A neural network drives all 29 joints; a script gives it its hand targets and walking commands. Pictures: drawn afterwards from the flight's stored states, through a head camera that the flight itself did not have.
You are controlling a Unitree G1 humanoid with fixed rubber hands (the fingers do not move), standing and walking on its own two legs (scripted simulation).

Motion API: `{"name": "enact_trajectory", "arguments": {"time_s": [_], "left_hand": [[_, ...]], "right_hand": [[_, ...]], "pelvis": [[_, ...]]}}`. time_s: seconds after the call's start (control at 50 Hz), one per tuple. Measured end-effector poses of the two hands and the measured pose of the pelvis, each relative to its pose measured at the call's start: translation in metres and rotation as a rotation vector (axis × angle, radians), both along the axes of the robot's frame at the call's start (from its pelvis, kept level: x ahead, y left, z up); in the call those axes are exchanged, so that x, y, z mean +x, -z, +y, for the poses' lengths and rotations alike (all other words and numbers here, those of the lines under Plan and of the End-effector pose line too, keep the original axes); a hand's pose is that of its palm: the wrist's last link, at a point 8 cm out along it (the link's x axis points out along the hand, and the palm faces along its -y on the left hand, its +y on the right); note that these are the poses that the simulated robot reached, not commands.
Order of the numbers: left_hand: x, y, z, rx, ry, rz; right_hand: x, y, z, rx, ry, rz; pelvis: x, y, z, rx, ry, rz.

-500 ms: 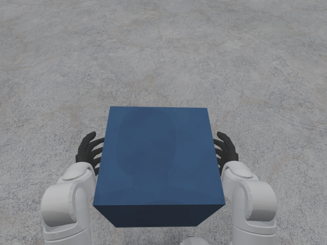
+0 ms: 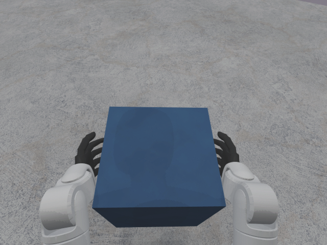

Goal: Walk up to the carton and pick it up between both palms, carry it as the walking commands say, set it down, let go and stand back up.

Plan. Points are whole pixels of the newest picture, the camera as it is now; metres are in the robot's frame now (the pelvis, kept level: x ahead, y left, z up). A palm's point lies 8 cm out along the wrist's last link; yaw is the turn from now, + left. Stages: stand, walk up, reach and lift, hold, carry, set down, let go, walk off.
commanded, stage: carry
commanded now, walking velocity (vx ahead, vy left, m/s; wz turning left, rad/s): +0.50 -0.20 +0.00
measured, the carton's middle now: (157, 172) +0.29 +0.00 +0.03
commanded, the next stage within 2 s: none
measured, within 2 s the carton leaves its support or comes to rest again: neither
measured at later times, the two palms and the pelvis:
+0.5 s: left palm (146, 60) +0.64 +0.03 +0.11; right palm (237, 57) +0.65 -0.27 +0.11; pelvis +0.38 -0.13 +0.00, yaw +1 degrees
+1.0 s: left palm (179, 13) +0.99 -0.10 +0.11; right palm (246, 12) +0.99 -0.40 +0.11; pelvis +0.72 -0.26 +0.02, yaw +2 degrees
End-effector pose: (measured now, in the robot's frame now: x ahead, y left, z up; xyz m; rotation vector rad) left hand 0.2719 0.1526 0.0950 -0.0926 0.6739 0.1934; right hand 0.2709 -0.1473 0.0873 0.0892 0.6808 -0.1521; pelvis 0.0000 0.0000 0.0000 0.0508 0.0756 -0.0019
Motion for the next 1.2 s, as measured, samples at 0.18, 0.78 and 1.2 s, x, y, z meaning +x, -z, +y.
{"name": "enact_trajectory", "arguments": {"time_s": [0.18,0.78,1.2], "left_hand": [[0.151,0.005,-0.085,0.030,0.055,-0.009],[0.577,-0.006,-0.222,0.028,0.045,-0.003],[0.851,0.002,-0.276,-0.001,0.012,-0.005]], "right_hand": [[0.137,0.012,-0.085,0.026,0.051,-0.009],[0.566,-0.001,-0.221,0.027,0.044,-0.003],[0.851,-0.002,-0.276,-0.003,0.010,-0.005]], "pelvis": [[0.144,0.007,-0.070,-0.020,0.002,-0.031],[0.574,-0.005,-0.210,-0.030,0.016,-0.028],[0.854,0.000,-0.274,-0.016,0.015,-0.025]]}}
